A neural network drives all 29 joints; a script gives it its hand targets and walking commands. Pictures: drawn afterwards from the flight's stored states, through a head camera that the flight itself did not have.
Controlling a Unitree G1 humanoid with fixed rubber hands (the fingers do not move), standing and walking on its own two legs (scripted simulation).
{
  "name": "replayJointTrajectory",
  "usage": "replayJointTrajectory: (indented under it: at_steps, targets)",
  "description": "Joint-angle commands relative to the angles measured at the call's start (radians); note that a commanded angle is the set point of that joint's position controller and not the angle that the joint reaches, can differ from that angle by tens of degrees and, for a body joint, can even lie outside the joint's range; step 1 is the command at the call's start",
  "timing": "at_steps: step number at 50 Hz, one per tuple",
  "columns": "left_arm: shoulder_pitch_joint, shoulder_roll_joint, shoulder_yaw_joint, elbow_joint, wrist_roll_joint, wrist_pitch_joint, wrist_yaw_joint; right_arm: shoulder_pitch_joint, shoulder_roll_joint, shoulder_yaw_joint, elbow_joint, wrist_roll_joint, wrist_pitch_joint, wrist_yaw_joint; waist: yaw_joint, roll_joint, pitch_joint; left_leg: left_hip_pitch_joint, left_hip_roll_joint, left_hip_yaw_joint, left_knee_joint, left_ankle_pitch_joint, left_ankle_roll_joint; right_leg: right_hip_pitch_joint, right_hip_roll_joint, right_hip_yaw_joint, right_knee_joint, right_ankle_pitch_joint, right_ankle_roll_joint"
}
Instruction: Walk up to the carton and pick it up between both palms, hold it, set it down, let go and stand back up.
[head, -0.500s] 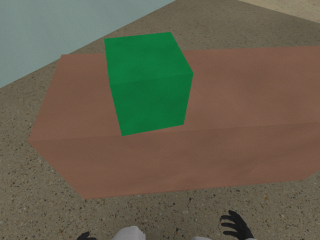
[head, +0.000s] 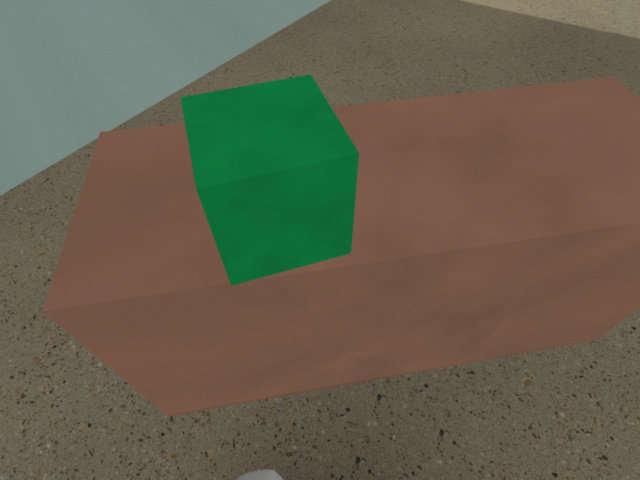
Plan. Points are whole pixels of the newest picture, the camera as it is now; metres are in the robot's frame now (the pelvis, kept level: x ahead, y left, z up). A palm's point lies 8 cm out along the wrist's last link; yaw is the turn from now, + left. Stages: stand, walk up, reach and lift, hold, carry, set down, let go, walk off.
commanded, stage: walk up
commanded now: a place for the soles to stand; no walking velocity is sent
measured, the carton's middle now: (270, 180) +0.57 +0.10 +0.02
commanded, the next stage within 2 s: none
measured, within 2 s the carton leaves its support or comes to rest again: neither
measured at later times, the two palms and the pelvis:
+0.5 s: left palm out of the picture +0.01 +0.23 -0.16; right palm out of the picture +0.13 -0.25 -0.14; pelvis +0.07 -0.02 -0.02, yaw +9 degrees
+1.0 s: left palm (195, 472) +0.15 +0.19 -0.13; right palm (495, 386) +0.27 -0.25 -0.14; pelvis +0.12 -0.06 +0.00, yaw +16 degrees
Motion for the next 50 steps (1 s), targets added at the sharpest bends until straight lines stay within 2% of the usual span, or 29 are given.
replayJointTrajectory:
  at_steps: [1,2,5,7,8,9,10,11,12,13,16,18,20,21,22,23,24,25,27,29,31,32,33,34,35,37,40,43,50]
  targets:
    - [0.096,0.161,0.048,-0.070,0.042,-0.016,-0.007,0.130,-0.149,-0.043,-0.072,-0.040,-0.038,0.007,-0.010,-0.067,-0.177,0.091,0.108,-0.284,-0.217,-0.538,0.048,-0.082,-0.035,0.039,-0.137,-0.406,-0.087]
    - [0.085,0.156,0.047,-0.082,0.050,-0.007,-0.012,0.169,-0.176,-0.052,-0.061,-0.035,-0.036,0.002,-0.022,-0.023,-0.098,0.071,0.146,-0.355,-0.261,-0.693,0.068,-0.192,-0.015,0.040,-0.091,-0.511,-0.080]
    - [0.060,0.119,0.038,-0.130,0.051,-0.018,-0.010,0.195,-0.237,-0.081,-0.070,-0.016,-0.034,-0.020,-0.031,0.100,0.010,0.066,0.290,-0.561,-0.380,-0.691,0.151,-0.267,0.030,-0.060,0.063,-0.208,-0.064]
    - [0.122,0.120,0.043,-0.128,0.042,-0.025,-0.014,0.148,-0.218,-0.083,-0.091,-0.010,-0.032,-0.018,0.009,0.101,-0.014,-0.060,0.245,-0.516,-0.376,-0.655,0.126,-0.114,0.032,-0.046,0.031,-0.160,-0.078]
    - [0.175,0.117,0.046,-0.118,0.038,-0.030,-0.016,0.110,-0.200,-0.080,-0.101,-0.010,-0.028,-0.014,0.037,0.111,-0.028,-0.135,0.206,-0.464,-0.350,-0.652,0.102,-0.018,0.028,-0.041,-0.022,-0.141,-0.087]
    - [0.233,0.122,0.047,-0.111,0.038,-0.031,-0.018,0.073,-0.183,-0.076,-0.113,-0.009,-0.022,-0.010,0.072,0.062,-0.008,-0.243,0.144,-0.371,-0.285,-0.622,0.066,0.083,0.012,0.001,-0.105,-0.179,-0.098]
    - [0.274,0.164,0.056,-0.102,0.033,-0.031,-0.014,0.036,-0.139,-0.064,-0.135,-0.012,-0.020,-0.002,0.099,-0.018,0.021,-0.372,0.037,-0.259,-0.108,-0.535,0.022,0.146,-0.077,0.182,-0.243,-0.336,-0.121]
    - [0.327,0.229,0.074,-0.081,0.024,-0.029,-0.005,0.026,-0.085,-0.049,-0.155,-0.019,-0.024,0.004,0.122,-0.173,0.014,-0.448,-0.083,-0.131,0.190,-0.374,-0.021,0.168,-0.254,0.452,-0.434,-0.608,-0.186]
    - [0.273,0.256,0.080,-0.079,0.034,-0.025,0.013,0.035,-0.086,-0.045,-0.166,-0.036,-0.035,0.003,0.112,-0.142,0.078,-0.491,-0.040,-0.173,0.299,-0.347,-0.027,0.111,-0.379,0.560,-0.491,-0.673,-0.226]
    - [0.213,0.244,0.076,-0.085,0.037,-0.028,0.029,0.067,-0.093,-0.048,-0.162,-0.040,-0.044,0.004,0.080,-0.100,0.115,-0.473,-0.002,-0.216,0.348,-0.289,-0.025,0.068,-0.394,0.543,-0.493,-0.621,-0.240]
    - [0.112,0.223,0.067,-0.083,0.040,-0.046,0.026,0.128,-0.087,-0.048,-0.159,-0.039,-0.071,0.003,0.031,-0.134,0.075,-0.326,0.034,-0.212,0.312,-0.197,-0.034,0.007,-0.328,0.351,-0.451,-0.397,-0.233]
    - [0.086,0.210,0.059,-0.065,0.039,-0.048,0.017,0.147,-0.064,-0.040,-0.160,-0.034,-0.069,0.009,0.019,-0.154,0.080,-0.189,0.023,-0.160,0.209,-0.158,-0.034,-0.050,-0.278,0.206,-0.400,-0.251,-0.207]
    - [0.058,0.201,0.052,-0.055,0.038,-0.035,0.010,0.169,-0.039,-0.040,-0.168,-0.028,-0.072,0.006,-0.015,-0.134,0.078,0.034,-0.023,-0.075,0.065,-0.003,-0.015,-0.179,-0.221,0.079,-0.277,-0.101,-0.175]
    - [0.068,0.198,0.050,-0.047,0.042,-0.026,0.005,0.209,-0.047,-0.049,-0.159,-0.029,-0.076,0.000,-0.036,-0.101,0.053,0.132,-0.054,-0.082,0.023,0.041,-0.002,-0.209,-0.183,0.028,-0.169,-0.015,-0.154]
    - [0.081,0.187,0.045,-0.058,0.047,-0.024,0.001,0.278,-0.084,-0.065,-0.153,-0.031,-0.082,-0.008,-0.068,-0.058,0.001,0.239,-0.029,-0.155,0.006,0.071,0.013,-0.243,-0.153,-0.015,-0.023,0.078,-0.128]
    - [0.107,0.149,0.039,-0.073,0.038,-0.015,-0.006,0.334,-0.165,-0.090,-0.152,-0.028,-0.083,-0.015,-0.075,0.112,-0.022,0.259,0.158,-0.484,-0.083,0.070,0.097,-0.318,-0.022,-0.123,0.220,0.022,-0.065]
    - [0.142,0.153,0.043,-0.085,0.033,0.003,-0.002,0.384,-0.196,-0.099,-0.154,-0.027,-0.078,-0.026,-0.088,0.212,-0.083,0.243,0.286,-0.772,-0.210,-0.041,0.202,-0.291,0.040,-0.084,0.353,-0.238,-0.038]
    - [0.100,0.152,0.043,-0.109,0.039,0.018,0.002,0.353,-0.202,-0.096,-0.165,-0.012,-0.069,-0.040,-0.087,0.192,-0.033,0.184,0.325,-0.826,-0.254,-0.131,0.251,-0.331,0.026,-0.023,0.425,-0.388,-0.035]
    - [0.044,0.127,0.046,-0.149,0.040,0.018,0.007,0.246,-0.209,-0.092,-0.204,-0.005,-0.056,-0.058,-0.074,0.153,0.008,0.138,0.317,-0.784,-0.245,-0.156,0.268,-0.380,-0.017,0.034,0.425,-0.379,-0.023]
    - [0.096,0.117,0.056,-0.143,0.026,0.006,0.012,0.136,-0.152,-0.072,-0.230,-0.015,-0.053,-0.057,-0.029,0.184,-0.040,0.046,0.276,-0.638,-0.186,0.029,0.218,-0.243,-0.046,0.045,0.298,-0.249,-0.007]
    - [0.192,0.076,0.054,-0.106,0.011,0.001,0.010,0.055,-0.116,-0.051,-0.224,-0.013,-0.049,-0.044,0.035,0.203,-0.114,-0.102,0.187,-0.458,-0.102,0.208,0.136,0.035,-0.028,-0.008,0.069,-0.030,-0.020]
    - [0.239,0.085,0.056,-0.087,0.008,-0.003,0.008,0.014,-0.093,-0.039,-0.215,-0.007,-0.045,-0.035,0.068,0.157,-0.118,-0.169,0.124,-0.371,-0.049,0.235,0.078,0.141,-0.026,0.007,-0.051,0.130,-0.029]
    - [0.238,0.108,0.062,-0.085,0.013,-0.007,0.004,0.018,-0.073,-0.036,-0.206,-0.007,-0.042,-0.028,0.061,0.056,-0.131,-0.201,0.058,-0.303,0.043,0.161,0.034,0.197,-0.059,0.079,-0.130,0.196,-0.055]
    - [0.139,0.186,0.076,-0.122,0.012,-0.009,0.005,0.047,-0.059,-0.034,-0.207,-0.002,-0.032,-0.029,0.013,-0.092,-0.104,-0.106,-0.040,-0.223,0.141,-0.038,-0.031,0.014,-0.212,0.276,-0.237,0.190,-0.102]
    - [0.031,0.205,0.078,-0.149,0.014,-0.004,0.005,0.065,-0.057,-0.033,-0.201,-0.003,-0.023,-0.038,-0.021,-0.106,-0.042,-0.035,-0.016,-0.210,0.098,-0.124,-0.045,-0.098,-0.263,0.298,-0.260,0.156,-0.125]
    - [-0.011,0.182,0.064,-0.139,0.005,-0.002,0.008,0.046,-0.061,-0.029,-0.169,-0.005,-0.031,-0.037,-0.021,-0.076,0.006,0.033,-0.010,-0.240,0.036,0.006,-0.036,-0.109,-0.193,0.165,-0.253,0.231,-0.112]
    - [-0.004,0.163,0.060,-0.124,-0.003,-0.011,0.011,0.027,-0.082,-0.039,-0.152,-0.006,-0.047,-0.027,-0.007,-0.071,-0.051,0.063,0.017,-0.262,0.009,0.242,-0.016,-0.006,-0.131,0.052,-0.172,0.353,-0.084]
    - [0.001,0.155,0.061,-0.105,-0.001,-0.010,0.009,0.014,-0.066,-0.033,-0.141,-0.002,-0.053,-0.031,0.006,-0.038,-0.122,0.045,0.018,-0.255,0.016,0.291,-0.015,0.099,-0.121,0.022,-0.134,0.452,-0.083]
    - [-0.036,0.156,0.066,-0.083,0.004,0.005,0.009,-0.017,-0.068,-0.033,-0.134,-0.004,-0.048,-0.039,0.018,-0.043,-0.142,0.004,0.013,-0.246,0.032,0.265,-0.018,0.137,-0.141,0.005,-0.155,0.436,-0.095]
